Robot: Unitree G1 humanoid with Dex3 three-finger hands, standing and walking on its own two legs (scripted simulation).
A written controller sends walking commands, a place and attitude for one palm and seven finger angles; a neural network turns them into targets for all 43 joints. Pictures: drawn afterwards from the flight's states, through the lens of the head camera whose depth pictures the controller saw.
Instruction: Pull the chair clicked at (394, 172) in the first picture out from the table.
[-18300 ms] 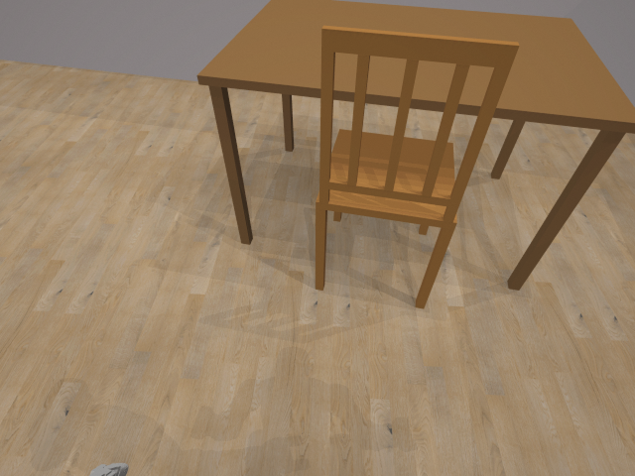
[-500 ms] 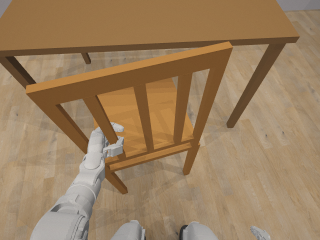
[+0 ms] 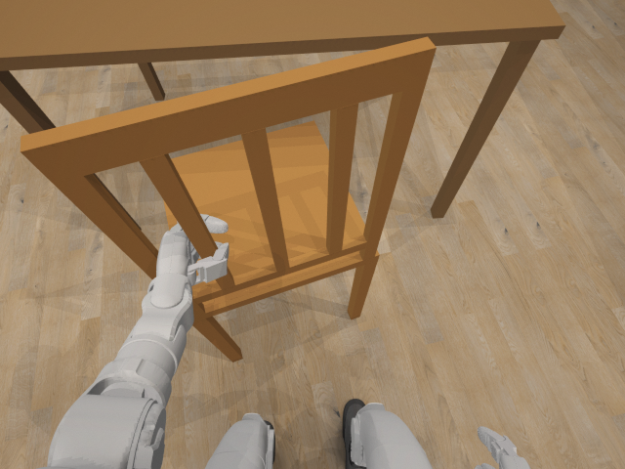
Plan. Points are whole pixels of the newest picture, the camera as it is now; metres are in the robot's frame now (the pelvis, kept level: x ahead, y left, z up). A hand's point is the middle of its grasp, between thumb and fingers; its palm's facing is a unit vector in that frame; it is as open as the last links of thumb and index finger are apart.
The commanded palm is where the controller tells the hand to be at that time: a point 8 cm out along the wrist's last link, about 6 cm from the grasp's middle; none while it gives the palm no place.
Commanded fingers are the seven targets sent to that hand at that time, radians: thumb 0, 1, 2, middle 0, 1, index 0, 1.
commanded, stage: step backward, pulling the chair out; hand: left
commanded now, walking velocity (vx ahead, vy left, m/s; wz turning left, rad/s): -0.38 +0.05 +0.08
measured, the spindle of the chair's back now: (271, 215) +0.45 +0.06 -0.02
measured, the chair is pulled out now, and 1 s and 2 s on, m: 0.24 0.34 0.36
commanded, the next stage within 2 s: none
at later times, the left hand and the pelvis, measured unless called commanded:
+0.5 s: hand (212, 300) +0.33 +0.14 -0.05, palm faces +0.10 -0.98 -0.18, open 5.7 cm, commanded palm +0.33 +0.19 -0.05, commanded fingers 0.00 0.90 0.90 -0.50 -1.45 -0.50 -1.45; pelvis -0.05 -0.01 +0.00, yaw +4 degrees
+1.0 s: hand (207, 327) +0.29 +0.14 -0.05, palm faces +0.09 -0.98 -0.18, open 5.7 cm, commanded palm +0.30 +0.19 -0.04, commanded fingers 0.00 0.90 0.90 -0.50 -1.45 -0.50 -1.45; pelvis -0.07 -0.01 +0.01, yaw +5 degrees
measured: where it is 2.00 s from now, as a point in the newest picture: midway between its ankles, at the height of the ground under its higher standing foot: outside the picture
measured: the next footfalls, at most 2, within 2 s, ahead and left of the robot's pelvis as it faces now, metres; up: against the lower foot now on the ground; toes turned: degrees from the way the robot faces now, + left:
left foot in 0.54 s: -0.06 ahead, +0.13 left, +0.00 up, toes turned +6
right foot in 0.70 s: +0.08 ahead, -0.12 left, +0.00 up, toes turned -1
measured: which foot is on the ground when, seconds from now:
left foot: down 0.00-0.34, up 0.36-0.52, down 0.54-1.00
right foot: down 0.00-0.62, up 0.64-0.68, down 0.70-1.00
